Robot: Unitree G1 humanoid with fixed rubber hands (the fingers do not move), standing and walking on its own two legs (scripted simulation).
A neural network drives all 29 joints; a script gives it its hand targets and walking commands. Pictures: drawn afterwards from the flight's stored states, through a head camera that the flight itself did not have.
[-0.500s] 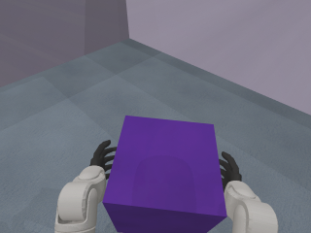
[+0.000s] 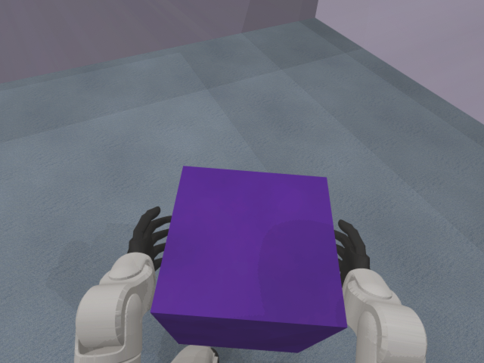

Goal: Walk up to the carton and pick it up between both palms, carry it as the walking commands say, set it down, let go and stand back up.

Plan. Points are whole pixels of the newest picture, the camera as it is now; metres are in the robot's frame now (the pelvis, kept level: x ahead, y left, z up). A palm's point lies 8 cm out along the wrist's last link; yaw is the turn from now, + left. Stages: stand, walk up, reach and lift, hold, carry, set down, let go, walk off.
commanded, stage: carry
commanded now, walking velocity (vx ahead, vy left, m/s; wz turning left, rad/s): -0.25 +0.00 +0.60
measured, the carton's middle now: (245, 268) +0.26 +0.02 +0.02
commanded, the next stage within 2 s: none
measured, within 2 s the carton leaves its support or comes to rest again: neither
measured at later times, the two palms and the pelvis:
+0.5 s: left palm out of the picture -0.05 +0.23 +0.08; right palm out of the picture +0.06 -0.05 +0.09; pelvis -0.20 +0.00 +0.01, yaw +20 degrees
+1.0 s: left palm out of the picture -0.25 +0.16 +0.11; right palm out of the picture -0.09 -0.09 +0.11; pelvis -0.37 -0.09 +0.01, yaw +37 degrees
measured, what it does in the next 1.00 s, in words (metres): walks backwards, turning left: right foot, then left foot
